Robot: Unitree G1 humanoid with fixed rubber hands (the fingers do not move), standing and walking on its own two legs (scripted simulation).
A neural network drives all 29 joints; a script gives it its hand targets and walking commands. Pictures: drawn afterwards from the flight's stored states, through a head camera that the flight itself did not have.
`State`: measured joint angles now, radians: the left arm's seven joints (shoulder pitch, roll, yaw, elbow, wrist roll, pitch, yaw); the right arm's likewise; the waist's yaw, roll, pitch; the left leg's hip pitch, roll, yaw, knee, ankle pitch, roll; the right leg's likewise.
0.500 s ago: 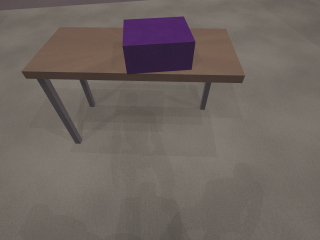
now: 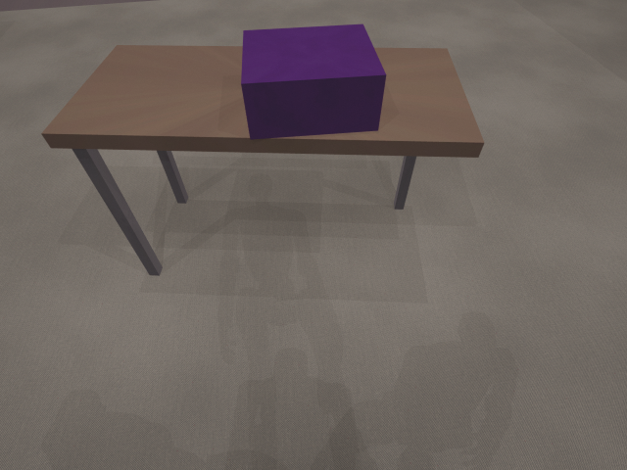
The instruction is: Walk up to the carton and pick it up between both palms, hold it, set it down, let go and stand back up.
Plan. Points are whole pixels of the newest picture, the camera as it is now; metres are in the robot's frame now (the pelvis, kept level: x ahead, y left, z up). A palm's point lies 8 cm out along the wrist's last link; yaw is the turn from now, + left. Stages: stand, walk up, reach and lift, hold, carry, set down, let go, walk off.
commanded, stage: stand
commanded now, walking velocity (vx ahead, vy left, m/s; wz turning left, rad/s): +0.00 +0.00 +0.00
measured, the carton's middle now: (309, 79) +0.99 +0.06 -0.02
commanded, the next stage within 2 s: walk up in 0.24 s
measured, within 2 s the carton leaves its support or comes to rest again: neither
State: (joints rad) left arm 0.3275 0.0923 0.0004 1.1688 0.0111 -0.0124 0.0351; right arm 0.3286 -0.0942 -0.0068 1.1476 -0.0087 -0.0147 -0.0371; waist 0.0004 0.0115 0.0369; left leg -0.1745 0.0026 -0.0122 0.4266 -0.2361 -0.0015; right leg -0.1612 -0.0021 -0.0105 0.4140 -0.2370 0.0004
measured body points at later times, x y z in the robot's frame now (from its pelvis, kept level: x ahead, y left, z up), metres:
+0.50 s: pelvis +0.00 +0.00 +0.00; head +0.00 +0.00 +0.45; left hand -0.04 +0.20 -0.16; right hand -0.03 -0.20 -0.16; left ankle -0.01 +0.12 -0.74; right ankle -0.01 -0.12 -0.74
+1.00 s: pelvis +0.14 +0.04 -0.01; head +0.13 +0.06 +0.44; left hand +0.11 +0.30 -0.16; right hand +0.08 -0.18 -0.15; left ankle +0.07 +0.13 -0.74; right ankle +0.23 -0.09 -0.67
